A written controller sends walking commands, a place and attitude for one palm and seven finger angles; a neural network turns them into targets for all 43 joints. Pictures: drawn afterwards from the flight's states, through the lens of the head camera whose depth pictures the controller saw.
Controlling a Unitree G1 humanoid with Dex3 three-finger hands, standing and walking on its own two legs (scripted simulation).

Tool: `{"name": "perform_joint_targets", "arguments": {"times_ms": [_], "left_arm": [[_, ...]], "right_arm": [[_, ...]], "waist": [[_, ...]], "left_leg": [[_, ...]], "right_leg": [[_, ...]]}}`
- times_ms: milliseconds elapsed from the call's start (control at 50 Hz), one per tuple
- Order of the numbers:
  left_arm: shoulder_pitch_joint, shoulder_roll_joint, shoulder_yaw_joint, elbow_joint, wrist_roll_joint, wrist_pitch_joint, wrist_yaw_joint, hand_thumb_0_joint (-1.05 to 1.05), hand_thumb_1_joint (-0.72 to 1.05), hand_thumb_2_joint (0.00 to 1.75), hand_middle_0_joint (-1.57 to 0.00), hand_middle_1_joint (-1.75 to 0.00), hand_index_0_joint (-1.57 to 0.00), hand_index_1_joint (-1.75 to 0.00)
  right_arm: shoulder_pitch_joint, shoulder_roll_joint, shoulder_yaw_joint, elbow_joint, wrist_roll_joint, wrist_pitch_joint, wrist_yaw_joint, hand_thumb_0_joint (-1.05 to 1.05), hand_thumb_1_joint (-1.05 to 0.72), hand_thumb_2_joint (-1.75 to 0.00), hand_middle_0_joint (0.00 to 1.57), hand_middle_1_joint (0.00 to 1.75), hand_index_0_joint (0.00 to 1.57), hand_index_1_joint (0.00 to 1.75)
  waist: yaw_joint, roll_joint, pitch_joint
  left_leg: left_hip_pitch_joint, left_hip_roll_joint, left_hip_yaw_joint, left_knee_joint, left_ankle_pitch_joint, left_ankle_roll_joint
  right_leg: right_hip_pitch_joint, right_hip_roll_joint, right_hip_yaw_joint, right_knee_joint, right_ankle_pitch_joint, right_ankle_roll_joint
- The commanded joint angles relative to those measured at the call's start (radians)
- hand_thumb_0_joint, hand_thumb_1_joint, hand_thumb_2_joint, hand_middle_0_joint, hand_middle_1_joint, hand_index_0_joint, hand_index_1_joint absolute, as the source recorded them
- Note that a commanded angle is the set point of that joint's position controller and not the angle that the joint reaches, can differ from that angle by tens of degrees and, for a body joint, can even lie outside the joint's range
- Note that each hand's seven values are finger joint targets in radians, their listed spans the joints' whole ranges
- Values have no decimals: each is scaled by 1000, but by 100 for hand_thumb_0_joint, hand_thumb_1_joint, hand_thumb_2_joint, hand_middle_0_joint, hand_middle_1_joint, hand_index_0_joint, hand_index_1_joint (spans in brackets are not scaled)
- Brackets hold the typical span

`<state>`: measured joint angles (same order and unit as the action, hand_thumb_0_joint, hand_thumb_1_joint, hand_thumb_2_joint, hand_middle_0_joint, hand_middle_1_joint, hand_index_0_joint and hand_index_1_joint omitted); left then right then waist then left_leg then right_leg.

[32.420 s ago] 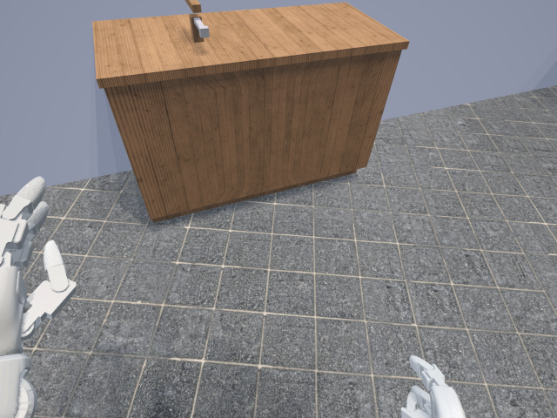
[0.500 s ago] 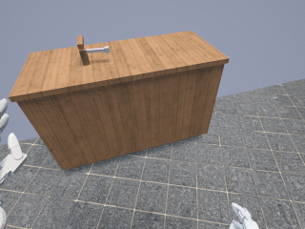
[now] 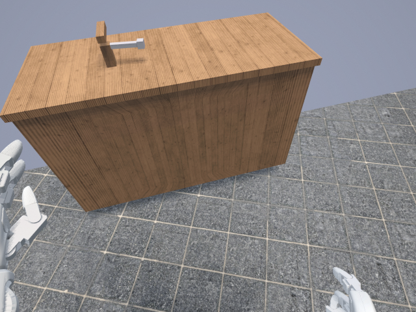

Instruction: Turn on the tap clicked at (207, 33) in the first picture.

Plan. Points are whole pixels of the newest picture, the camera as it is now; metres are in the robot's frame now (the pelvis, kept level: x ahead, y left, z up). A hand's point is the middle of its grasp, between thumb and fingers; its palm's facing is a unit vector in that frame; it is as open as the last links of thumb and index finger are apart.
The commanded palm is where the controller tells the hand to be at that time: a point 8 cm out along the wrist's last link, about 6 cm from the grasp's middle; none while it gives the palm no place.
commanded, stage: stop stepping back and stand still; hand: left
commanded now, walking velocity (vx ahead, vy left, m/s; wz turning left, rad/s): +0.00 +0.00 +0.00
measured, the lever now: (140, 43) +0.99 +0.29 +0.06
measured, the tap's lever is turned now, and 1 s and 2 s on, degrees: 80 80 80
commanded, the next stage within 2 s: stand and check the lever's angle in 0.70 s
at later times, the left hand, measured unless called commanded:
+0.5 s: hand (20, 220) +0.22 +0.28 +0.15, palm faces +0.42 -0.84 -0.33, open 7.4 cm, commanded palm +0.17 +0.32 +0.18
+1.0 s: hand (18, 223) +0.21 +0.28 +0.16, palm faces +0.40 -0.84 -0.37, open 7.4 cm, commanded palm +0.16 +0.32 +0.18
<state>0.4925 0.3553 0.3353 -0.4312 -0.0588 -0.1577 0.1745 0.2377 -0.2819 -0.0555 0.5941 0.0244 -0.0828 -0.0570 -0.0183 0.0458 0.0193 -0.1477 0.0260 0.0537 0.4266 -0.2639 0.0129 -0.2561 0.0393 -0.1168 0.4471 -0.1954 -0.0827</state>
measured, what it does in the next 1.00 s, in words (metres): stands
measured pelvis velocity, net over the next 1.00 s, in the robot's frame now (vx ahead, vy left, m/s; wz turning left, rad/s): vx -0.01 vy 0.04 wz -0.01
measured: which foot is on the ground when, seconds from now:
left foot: down 0.00-1.00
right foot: down 0.00-1.00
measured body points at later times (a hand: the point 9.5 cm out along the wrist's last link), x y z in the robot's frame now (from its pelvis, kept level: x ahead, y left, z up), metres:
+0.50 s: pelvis +0.00 +0.04 +0.00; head +0.01 +0.04 +0.45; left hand +0.19 +0.33 +0.17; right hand +0.18 -0.17 -0.08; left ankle -0.03 +0.13 -0.74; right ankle +0.03 -0.06 -0.74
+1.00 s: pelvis -0.01 +0.04 +0.00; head +0.01 +0.04 +0.45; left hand +0.18 +0.32 +0.18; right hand +0.16 -0.20 -0.08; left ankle -0.03 +0.13 -0.74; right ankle +0.03 -0.06 -0.74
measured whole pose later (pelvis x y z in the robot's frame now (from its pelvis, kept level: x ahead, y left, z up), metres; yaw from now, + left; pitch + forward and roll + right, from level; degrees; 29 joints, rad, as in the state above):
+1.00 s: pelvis -0.01 +0.04 +0.00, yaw -1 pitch -1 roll -1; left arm 0.47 0.34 0.31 -0.48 -0.05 -0.13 0.18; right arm 0.21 -0.21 0.01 0.58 0.00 -0.07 -0.07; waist 0.01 0.01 0.03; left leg -0.16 -0.01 0.08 0.47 -0.30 0.04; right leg -0.25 0.01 -0.09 0.43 -0.17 -0.03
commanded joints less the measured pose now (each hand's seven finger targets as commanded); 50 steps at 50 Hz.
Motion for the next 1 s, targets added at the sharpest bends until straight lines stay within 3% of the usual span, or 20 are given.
{"name": "perform_joint_targets", "arguments": {"times_ms": [0,20,60,80,180,340,460,660,860,980], "left_arm": [[-74,182,99,-252,10,-41,12,0,90,90,-20,-30,-20,-30],[-75,196,116,-283,15,-40,15,0,90,90,-20,-30,-20,-30],[-118,222,132,-363,19,-45,22,0,90,90,-20,-30,-20,-30],[-102,212,130,-347,19,-46,25,0,90,90,-20,-30,-20,-30],[-21,183,139,-279,7,-40,23,0,90,90,-20,-30,-20,-30],[-102,123,69,-202,9,-20,0,0,90,90,-20,-30,-20,-30],[-200,165,79,-306,21,-26,9,0,90,90,-20,-30,-20,-30],[-53,139,102,-252,13,-35,10,0,90,90,-20,-30,-20,-30],[-108,159,99,-296,18,-39,14,0,90,90,-20,-30,-20,-30],[-89,148,94,-265,18,-36,15,0,90,90,-20,-30,-20,-30]], "right_arm": [[-128,-87,-21,-170,13,-54,1,0,-90,-90,20,30,20,30],[-126,-70,-5,-167,1,-56,1,0,-90,-90,20,30,20,30],[-135,-69,-1,-171,-3,-58,1,0,-90,-90,20,30,20,30],[-129,-64,1,-171,-5,-61,-1,0,-90,-90,20,30,20,30],[-122,-49,12,-176,-7,-50,-1,0,-90,-90,20,30,20,30],[-129,-51,28,-169,-9,-34,-7,0,-90,-90,20,30,20,30],[-147,-49,34,-175,-20,-47,-15,0,-90,-90,20,30,20,30],[-128,-44,26,-178,-20,-43,-10,0,-90,-90,20,30,20,30],[-131,-55,21,-175,-22,-49,-18,0,-90,-90,20,30,20,30],[-126,-50,24,-169,-23,-51,-18,0,-90,-90,20,30,20,30]], "waist": [[28,3,-130],[18,48,-120],[16,72,-126],[17,39,-126],[18,25,-145],[17,-11,-94],[24,59,-107],[23,22,-138],[21,41,-129],[22,17,-110]], "left_leg": [[-45,110,-79,13,178,35],[-69,83,-62,2,173,26],[-78,78,-68,9,203,13],[-77,80,-73,9,231,11],[-51,103,-91,-10,336,5],[-104,107,-90,-70,171,8],[-99,103,-100,-90,179,-1],[-126,94,-92,-78,210,-18],[-129,92,-92,-78,170,-13],[-140,87,-92,-82,113,-8]], "right_leg": [[171,-182,238,-71,212,100],[187,-192,228,-62,240,67],[217,-186,216,-36,276,50],[219,-180,203,-24,299,47],[202,-133,150,13,326,59],[159,-104,141,-23,205,77],[169,-102,134,-11,201,73],[214,-107,126,-15,237,67],[199,-110,135,-15,226,68],[185,-113,146,-34,186,68]]}}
